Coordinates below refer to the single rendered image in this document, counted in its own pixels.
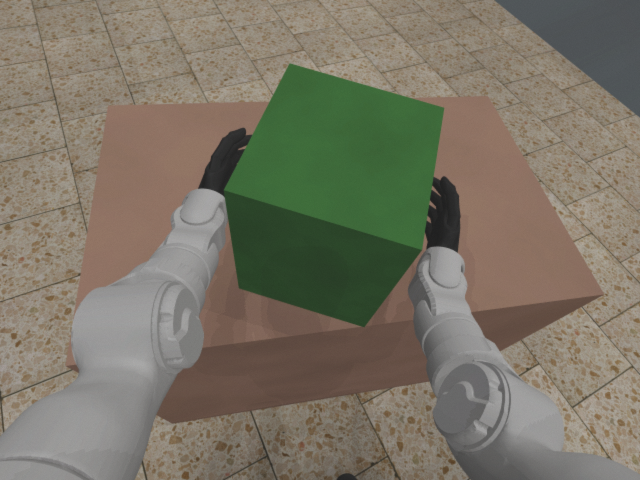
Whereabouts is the robot left upper arm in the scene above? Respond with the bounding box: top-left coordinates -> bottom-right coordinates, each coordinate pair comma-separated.
0,281 -> 204,480

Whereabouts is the robot left hand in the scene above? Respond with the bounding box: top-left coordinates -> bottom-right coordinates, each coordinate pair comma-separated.
198,128 -> 252,197

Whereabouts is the robot right forearm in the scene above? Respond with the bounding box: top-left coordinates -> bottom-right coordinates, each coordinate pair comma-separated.
408,247 -> 527,398

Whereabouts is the carton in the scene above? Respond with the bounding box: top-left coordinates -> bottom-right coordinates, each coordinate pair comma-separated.
224,64 -> 444,327

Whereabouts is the robot right upper arm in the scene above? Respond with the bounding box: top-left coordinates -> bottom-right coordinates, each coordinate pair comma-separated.
433,361 -> 640,480

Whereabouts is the robot right hand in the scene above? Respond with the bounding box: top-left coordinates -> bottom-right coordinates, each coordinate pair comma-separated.
425,176 -> 461,253

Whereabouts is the robot left forearm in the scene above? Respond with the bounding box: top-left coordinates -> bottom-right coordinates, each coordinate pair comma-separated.
71,189 -> 228,367

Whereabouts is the pedestal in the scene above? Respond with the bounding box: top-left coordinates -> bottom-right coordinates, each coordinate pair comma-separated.
66,96 -> 604,424

